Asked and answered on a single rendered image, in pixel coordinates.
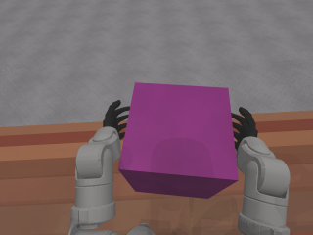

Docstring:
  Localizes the carton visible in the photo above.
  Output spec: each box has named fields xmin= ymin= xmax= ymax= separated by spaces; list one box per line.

xmin=118 ymin=82 xmax=239 ymax=199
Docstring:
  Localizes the left robot forearm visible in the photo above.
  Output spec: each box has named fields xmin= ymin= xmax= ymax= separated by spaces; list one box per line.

xmin=68 ymin=126 xmax=121 ymax=235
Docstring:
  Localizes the right robot forearm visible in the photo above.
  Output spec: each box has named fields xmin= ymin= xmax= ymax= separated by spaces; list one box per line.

xmin=236 ymin=136 xmax=291 ymax=235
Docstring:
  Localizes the robot right hand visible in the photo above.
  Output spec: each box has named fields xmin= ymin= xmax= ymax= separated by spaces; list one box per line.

xmin=231 ymin=107 xmax=258 ymax=151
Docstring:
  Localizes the robot left hand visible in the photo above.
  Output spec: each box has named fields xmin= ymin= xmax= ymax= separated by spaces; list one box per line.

xmin=103 ymin=100 xmax=130 ymax=140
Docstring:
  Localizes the left robot shin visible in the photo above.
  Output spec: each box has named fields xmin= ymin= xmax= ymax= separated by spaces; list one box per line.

xmin=139 ymin=223 xmax=152 ymax=231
